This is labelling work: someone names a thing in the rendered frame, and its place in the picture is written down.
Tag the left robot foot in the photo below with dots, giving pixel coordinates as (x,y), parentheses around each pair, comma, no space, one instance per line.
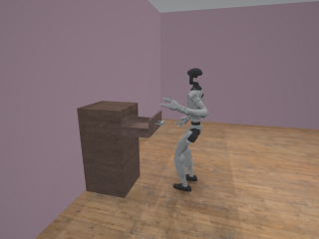
(180,187)

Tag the right robot foot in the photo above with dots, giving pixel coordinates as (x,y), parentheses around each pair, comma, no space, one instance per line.
(193,178)

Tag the robot right hand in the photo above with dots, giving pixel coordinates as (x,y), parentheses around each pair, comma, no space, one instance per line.
(182,121)

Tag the cabinet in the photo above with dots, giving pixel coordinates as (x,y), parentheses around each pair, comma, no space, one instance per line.
(111,160)

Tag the robot foot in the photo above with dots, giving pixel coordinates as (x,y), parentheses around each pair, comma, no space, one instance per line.
(180,187)
(193,178)

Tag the robot left forearm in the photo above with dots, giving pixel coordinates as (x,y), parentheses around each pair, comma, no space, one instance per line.
(194,113)

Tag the drawer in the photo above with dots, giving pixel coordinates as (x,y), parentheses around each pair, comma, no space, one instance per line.
(140,126)

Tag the left robot upper arm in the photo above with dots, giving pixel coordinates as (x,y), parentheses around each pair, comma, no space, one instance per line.
(194,96)

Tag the robot left hand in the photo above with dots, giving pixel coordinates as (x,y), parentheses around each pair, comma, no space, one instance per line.
(172,106)

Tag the handle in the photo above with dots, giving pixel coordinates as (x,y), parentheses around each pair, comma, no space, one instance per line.
(161,122)

